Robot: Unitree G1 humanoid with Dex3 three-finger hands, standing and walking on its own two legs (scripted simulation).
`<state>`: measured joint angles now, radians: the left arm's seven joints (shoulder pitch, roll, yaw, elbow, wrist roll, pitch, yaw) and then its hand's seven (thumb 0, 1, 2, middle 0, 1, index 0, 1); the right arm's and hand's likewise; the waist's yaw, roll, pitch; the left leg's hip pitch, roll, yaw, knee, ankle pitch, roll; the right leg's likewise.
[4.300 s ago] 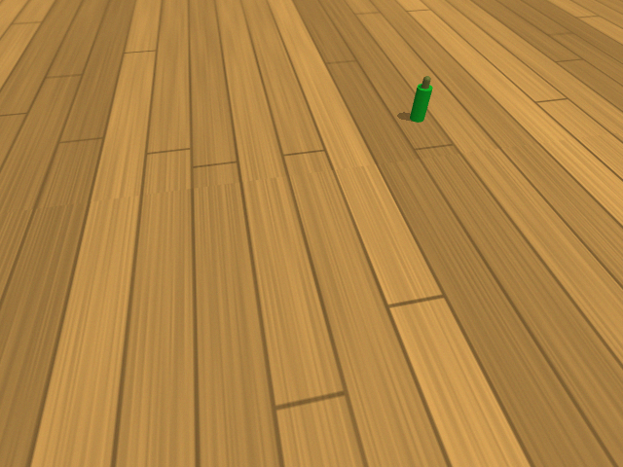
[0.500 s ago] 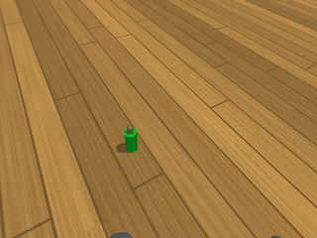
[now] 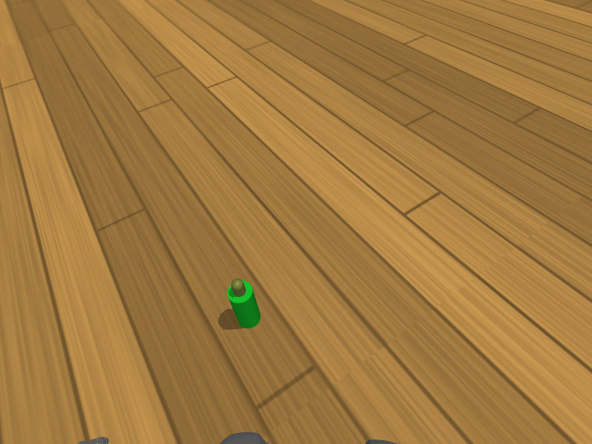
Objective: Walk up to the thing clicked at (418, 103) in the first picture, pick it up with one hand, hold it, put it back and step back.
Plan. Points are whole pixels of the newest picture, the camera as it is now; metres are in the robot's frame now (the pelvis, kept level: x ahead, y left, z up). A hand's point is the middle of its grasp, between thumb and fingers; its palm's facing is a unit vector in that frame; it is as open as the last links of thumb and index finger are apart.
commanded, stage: walk up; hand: left
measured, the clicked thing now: (243, 301) +0.64 +0.24 -0.63
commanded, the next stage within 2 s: none
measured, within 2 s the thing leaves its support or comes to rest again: neither
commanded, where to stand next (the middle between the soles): +0.30 +0.04 m, yaw +0 degrees
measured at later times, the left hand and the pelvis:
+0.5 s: hand (108, 399) +0.21 +0.33 -0.15, palm faces -0.07 -0.94 -0.34, open 7.4 cm; pelvis +0.16 +0.06 +0.01, yaw +0 degrees
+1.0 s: hand (136, 328) +0.33 +0.33 -0.15, palm faces -0.03 -0.93 -0.37, open 7.4 cm; pelvis +0.25 +0.06 -0.01, yaw +0 degrees
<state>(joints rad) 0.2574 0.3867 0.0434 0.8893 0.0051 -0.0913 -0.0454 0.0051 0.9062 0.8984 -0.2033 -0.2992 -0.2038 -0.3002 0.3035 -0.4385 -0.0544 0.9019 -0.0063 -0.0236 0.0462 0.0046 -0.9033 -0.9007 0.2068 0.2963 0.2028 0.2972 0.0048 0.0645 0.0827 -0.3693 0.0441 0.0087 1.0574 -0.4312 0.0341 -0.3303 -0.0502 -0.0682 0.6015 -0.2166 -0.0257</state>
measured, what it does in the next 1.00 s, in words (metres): walks ahead: left foot, then right foot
